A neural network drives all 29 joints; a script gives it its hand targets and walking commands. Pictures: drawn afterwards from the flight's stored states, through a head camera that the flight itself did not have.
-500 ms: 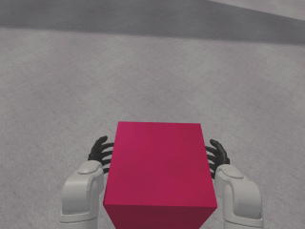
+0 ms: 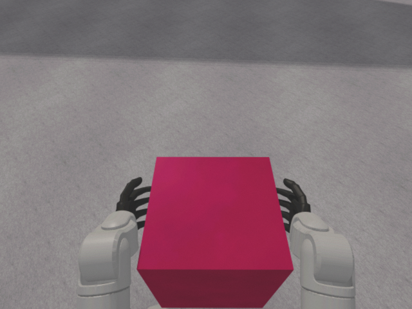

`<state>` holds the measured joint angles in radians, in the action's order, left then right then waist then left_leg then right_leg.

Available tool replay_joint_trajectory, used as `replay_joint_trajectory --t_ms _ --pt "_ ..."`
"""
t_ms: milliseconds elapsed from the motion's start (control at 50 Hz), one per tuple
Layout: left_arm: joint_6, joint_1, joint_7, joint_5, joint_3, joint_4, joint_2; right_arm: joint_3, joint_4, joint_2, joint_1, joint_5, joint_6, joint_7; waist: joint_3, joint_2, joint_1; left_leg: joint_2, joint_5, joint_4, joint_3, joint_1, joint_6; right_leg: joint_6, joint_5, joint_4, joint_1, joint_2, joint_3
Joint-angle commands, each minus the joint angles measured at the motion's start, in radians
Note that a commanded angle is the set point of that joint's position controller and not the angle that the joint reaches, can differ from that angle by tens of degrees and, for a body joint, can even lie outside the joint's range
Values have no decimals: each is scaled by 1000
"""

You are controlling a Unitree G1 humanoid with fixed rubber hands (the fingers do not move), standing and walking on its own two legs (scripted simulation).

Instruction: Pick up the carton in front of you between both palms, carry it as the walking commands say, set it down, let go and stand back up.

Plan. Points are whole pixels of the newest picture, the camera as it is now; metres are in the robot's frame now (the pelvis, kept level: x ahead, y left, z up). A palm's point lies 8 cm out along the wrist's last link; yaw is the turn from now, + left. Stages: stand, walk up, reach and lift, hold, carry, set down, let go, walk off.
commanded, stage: carry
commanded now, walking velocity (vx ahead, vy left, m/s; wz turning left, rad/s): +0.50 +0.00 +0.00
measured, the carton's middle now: (212, 236) +0.26 +0.00 +0.00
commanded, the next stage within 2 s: none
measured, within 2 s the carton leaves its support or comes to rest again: neither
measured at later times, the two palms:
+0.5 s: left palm (150, 103) +0.62 +0.18 +0.05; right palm (261, 107) +0.59 -0.12 +0.06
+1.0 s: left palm (180, 39) +0.94 +0.12 +0.08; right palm (265, 40) +0.94 -0.18 +0.07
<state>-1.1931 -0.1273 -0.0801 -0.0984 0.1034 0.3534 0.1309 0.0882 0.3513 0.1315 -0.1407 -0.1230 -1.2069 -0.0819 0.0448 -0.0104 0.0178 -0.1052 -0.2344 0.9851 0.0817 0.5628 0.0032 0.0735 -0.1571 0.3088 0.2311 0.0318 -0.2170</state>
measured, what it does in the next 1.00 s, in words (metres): walks ahead: left foot, then right foot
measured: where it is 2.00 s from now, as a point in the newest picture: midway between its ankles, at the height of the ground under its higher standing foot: (217, 187)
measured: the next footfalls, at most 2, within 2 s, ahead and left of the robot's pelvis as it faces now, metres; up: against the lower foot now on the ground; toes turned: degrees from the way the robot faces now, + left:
left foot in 0.28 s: +0.39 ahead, +0.12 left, +0.00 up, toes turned +9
right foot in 0.78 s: +0.72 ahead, -0.11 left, +0.00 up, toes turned -13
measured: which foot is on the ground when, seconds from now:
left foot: up 0.00-0.26, down 0.28-0.80, up 0.82-1.00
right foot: down 0.00-0.32, up 0.34-0.76, down 0.78-1.00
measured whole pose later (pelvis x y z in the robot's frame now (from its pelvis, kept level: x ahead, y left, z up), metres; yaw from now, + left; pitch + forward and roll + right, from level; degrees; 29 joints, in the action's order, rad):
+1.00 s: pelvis +0.68 -0.03 +0.00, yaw +0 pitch +4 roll +2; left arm -1.20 -0.14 -0.09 -0.10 0.10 0.36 0.13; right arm 0.09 0.36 0.13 -0.15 -0.12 -1.21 -0.09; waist 0.03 -0.01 0.02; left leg -0.09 -0.27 1.01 0.08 0.53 0.00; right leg 0.07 -0.16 0.32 0.24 0.04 -0.22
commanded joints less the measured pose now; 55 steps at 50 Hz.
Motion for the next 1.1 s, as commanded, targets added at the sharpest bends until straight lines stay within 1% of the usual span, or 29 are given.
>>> replay_joint_trajectory --t_ms 0,80,180,220,240,260,280,300,320,340,360,380,400,440,560,680,720,740,760,780,800,820,840,860,880,900,940,1000,1080 --pt "5 -440 274 421 -719 98 926 -732 95 949 -434 395 31 226 262 134 -6 -20 82 -136 13 94 24 67 76 -180 -296 256 215" --pt "-11 -409 266 406 -705 108 864 -725 113 895 -416 398 11 219 197 133 -2 2 169 -318 62 107 30 58 233 -159 -347 221 141" --pt "-36 -389 254 374 -683 73 819 -713 94 846 -420 406 -23 232 116 164 0 39 219 -474 118 41 -14 27 427 -114 -388 210 84" --pt "-42 -401 252 373 -684 69 818 -704 84 841 -429 409 -31 238 145 186 -8 73 200 -510 151 -108 -34 -2 607 -3 -375 205 44" --pt "-44 -413 253 374 -687 71 818 -697 67 845 -418 408 -31 241 199 165 -23 119 192 -556 201 -273 -37 -27 658 145 -336 174 -7" --pt "-45 -423 253 374 -691 72 820 -686 52 843 -410 404 -29 244 274 105 -40 108 141 -557 185 -493 -40 -52 552 337 -218 135 -31" --pt "-49 -443 254 380 -702 75 831 -673 34 837 -402 395 -26 248 373 -86 -47 -146 31 -576 -186 -740 -114 -88 263 620 39 82 -3" --pt "-50 -452 257 387 -716 77 841 -670 -4 858 -389 391 -14 253 423 -339 -47 -317 46 -730 -581 -885 -239 -113 -248 873 316 -66 72" --pt "-38 -466 259 386 -722 53 870 -680 5 889 -395 411 -7 257 381 -248 -41 -324 194 -740 -541 -870 -244 -83 -312 1011 411 -21 187" --pt "-24 -468 262 388 -726 47 903 -687 17 926 -409 419 6 259 380 -168 -48 -294 299 -707 -432 -824 -224 -55 -280 1034 432 30 225" --pt "-10 -477 263 393 -733 45 939 -692 27 958 -430 422 18 261 350 -66 -45 -267 378 -704 -330 -738 -188 -44 -225 974 419 70 226" --pt "3 -474 263 397 -741 42 967 -700 38 982 -448 428 29 263 342 -42 -33 -251 351 -722 -264 -684 -155 -45 -171 892 393 99 231" --pt "15 -466 260 397 -747 40 984 -707 45 996 -452 434 38 265 345 -57 -29 -230 292 -745 -209 -649 -133 -51 -134 835 360 104 214" --pt "36 -426 251 384 -755 38 1002 -714 56 997 -427 440 51 271 339 -98 -28 -206 241 -786 -142 -624 -132 -67 -91 748 350 91 173" --pt "52 -377 229 366 -768 82 960 -714 93 926 -370 441 60 280 226 -127 -33 -148 329 -820 -9 -670 -129 -103 43 414 423 76 86" --pt "-6 -396 230 386 -748 135 845 -689 124 822 -362 415 16 252 124 -147 -40 -139 481 -783 63 -685 -100 -65 152 196 330 36 17" --pt "-26 -393 234 389 -729 123 818 -682 122 796 -376 408 -3 246 156 -161 -26 -132 639 -659 102 -672 -70 -48 122 162 176 -2 -20" --pt "-33 -382 235 386 -717 106 812 -682 124 787 -389 407 -13 245 209 -130 -7 -95 676 -504 154 -623 -44 -45 93 120 4 -51 -70" --pt "-38 -383 237 382 -705 93 807 -683 126 775 -404 404 -22 244 281 -67 10 -60 547 -305 167 -492 -18 -41 35 124 -208 -9 -17" --pt "-41 -391 241 373 -690 73 791 -694 135 776 -434 415 -35 243 375 166 14 21 271 -1 147 -231 27 63 -104 52 -422 271 422" --pt "-37 -383 243 374 -685 44 811 -703 134 786 -438 418 -39 245 393 357 15 138 -219 211 53 11 38 161 -24 -90 -533 398 737" --pt "-35 -388 247 388 -688 49 844 -708 110 813 -449 414 -34 247 365 263 4 70 -239 326 -58 71 5 156 111 -73 -501 395 652" --pt "-28 -406 250 392 -695 49 884 -707 101 849 -461 416 -25 252 356 186 5 29 -208 337 -79 82 -22 138 211 -44 -445 363 548" --pt "-20 -430 253 396 -701 56 916 -714 92 885 -473 421 -16 254 331 85 -2 -9 -145 272 -86 68 -32 104 252 -46 -370 338 454" --pt "-13 -453 257 401 -707 65 939 -719 87 915 -479 424 -6 254 322 64 -7 -33 -92 183 -92 38 -29 67 219 -69 -314 313 384" --pt "-7 -464 259 407 -713 73 953 -723 85 935 -481 423 3 251 324 86 -7 -29 -52 130 -71 8 -24 46 174 -91 -288 295 329" --pt "0 -458 266 415 -717 86 953 -729 84 953 -459 416 19 243 312 120 -8 -15 -13 42 -31 3 -11 50 185 -119 -272 275 259" --pt "0 -443 272 421 -716 110 923 -729 97 942 -429 399 28 226 275 136 -13 16 19 -133 27 19 19 57 428 -91 -291 244 150" --pt "-14 -394 268 403 -694 106 870 -725 116 902 -410 398 11 216 235 177 -12 61 149 -350 90 -36 28 27 656 -35 -304 200 52"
